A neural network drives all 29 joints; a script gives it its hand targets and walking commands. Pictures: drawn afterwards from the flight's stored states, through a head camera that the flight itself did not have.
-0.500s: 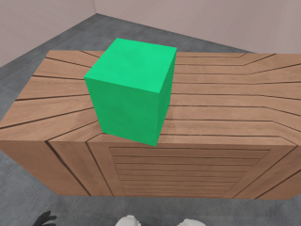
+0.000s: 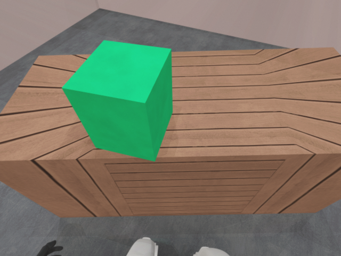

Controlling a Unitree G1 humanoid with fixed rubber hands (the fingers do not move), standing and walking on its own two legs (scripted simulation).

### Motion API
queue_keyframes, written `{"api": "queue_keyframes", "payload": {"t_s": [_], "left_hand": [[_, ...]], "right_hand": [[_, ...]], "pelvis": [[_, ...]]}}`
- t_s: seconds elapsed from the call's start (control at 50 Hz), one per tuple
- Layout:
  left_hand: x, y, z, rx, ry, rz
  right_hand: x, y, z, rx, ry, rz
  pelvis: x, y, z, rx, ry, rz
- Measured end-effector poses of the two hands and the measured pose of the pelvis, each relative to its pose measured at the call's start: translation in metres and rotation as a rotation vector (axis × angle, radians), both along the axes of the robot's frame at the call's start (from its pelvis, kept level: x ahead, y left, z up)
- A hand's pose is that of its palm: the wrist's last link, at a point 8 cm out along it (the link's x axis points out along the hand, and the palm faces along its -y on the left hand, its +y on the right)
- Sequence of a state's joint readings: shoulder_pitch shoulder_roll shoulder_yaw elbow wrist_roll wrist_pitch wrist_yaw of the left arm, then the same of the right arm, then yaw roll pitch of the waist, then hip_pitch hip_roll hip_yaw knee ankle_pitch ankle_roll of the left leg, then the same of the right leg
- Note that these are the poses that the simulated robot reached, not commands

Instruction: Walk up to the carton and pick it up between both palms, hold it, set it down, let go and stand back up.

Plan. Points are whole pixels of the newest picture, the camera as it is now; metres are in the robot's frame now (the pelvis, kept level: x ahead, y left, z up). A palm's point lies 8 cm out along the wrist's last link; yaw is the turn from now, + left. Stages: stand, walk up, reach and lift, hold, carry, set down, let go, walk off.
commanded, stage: walk up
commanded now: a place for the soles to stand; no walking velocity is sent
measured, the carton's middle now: (130, 102) +0.52 +0.14 +0.04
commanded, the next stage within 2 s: none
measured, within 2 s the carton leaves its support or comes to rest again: neither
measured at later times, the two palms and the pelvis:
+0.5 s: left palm out of the picture +0.09 +0.34 -0.12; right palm out of the picture +0.04 -0.31 -0.07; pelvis -0.02 +0.03 -0.01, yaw +1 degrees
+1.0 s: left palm out of the picture +0.09 +0.35 -0.10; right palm out of the picture +0.05 -0.31 -0.10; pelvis -0.01 +0.02 -0.01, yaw +1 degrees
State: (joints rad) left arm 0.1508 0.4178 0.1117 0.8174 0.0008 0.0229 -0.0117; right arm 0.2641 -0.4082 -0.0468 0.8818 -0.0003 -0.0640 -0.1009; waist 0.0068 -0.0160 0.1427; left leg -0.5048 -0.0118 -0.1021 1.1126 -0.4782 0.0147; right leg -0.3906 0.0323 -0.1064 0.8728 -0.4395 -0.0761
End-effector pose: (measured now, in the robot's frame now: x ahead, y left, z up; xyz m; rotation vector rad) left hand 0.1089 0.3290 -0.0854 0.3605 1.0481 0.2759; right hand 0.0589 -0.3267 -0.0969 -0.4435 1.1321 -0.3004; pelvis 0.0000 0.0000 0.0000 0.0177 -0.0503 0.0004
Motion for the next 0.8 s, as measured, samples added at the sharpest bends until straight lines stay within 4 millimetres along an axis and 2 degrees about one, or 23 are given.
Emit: {"api": "queue_keyframes", "payload": {"t_s": [0.06,0.16,0.26,0.36,0.5,0.6,0.7,0.8], "left_hand": [[0.003,0.006,0.007,0.02,-0.006,-0.002],[0.0,0.02,0.007,0.023,-0.009,0.005],[-0.003,0.034,-0.009,-0.028,-0.022,0.0],[-0.008,0.036,-0.023,-0.081,-0.019,0.007],[-0.016,0.015,-0.039,-0.132,-0.012,-0.004],[-0.026,-0.007,-0.042,-0.118,0.005,-0.011],[-0.029,-0.013,-0.025,-0.073,0.007,-0.007],[-0.023,-0.003,-0.006,-0.024,-0.005,-0.003]], "right_hand": [[0.001,0.006,-0.003,0.014,0.003,-0.001],[0.002,0.02,-0.004,0.015,0.001,0.005],[0.0,0.035,0.002,-0.019,-0.01,0.008],[-0.004,0.038,0.016,-0.06,-0.031,0.008],[-0.016,0.019,0.026,-0.099,-0.029,0.002],[-0.025,-0.004,0.016,-0.087,-0.029,-0.012],[-0.024,-0.014,0.013,-0.059,-0.029,-0.027],[-0.016,-0.006,0.005,-0.02,-0.02,-0.023]], "pelvis": [[0.001,0.004,0.002,-0.009,0.009,-0.002],[0.0,0.016,0.001,-0.026,0.008,0.003],[-0.004,0.035,-0.005,-0.048,-0.01,0.008],[-0.009,0.043,-0.006,-0.054,-0.026,0.012],[-0.018,0.03,-0.009,-0.034,-0.032,0.009],[-0.024,0.007,-0.015,-0.011,-0.033,-0.001],[-0.022,-0.004,-0.008,-0.003,-0.02,-0.008],[-0.015,-0.001,-0.002,-0.008,0.007,-0.004]]}}
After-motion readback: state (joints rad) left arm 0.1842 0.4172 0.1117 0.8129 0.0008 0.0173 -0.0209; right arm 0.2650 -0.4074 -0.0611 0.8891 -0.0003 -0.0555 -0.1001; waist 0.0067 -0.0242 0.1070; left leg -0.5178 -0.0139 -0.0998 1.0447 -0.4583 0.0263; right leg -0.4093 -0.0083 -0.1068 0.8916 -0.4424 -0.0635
